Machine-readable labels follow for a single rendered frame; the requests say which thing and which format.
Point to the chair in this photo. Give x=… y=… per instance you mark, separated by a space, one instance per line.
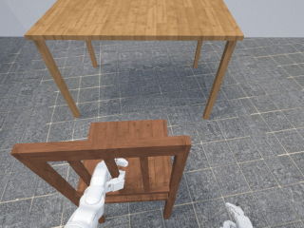
x=144 y=144

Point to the table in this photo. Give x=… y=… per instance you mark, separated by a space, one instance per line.
x=136 y=20

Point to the right robot hand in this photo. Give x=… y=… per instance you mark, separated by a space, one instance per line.
x=238 y=215

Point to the left robot hand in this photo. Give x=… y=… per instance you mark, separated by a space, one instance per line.
x=102 y=177

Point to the left robot forearm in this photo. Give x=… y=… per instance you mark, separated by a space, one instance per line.
x=91 y=208

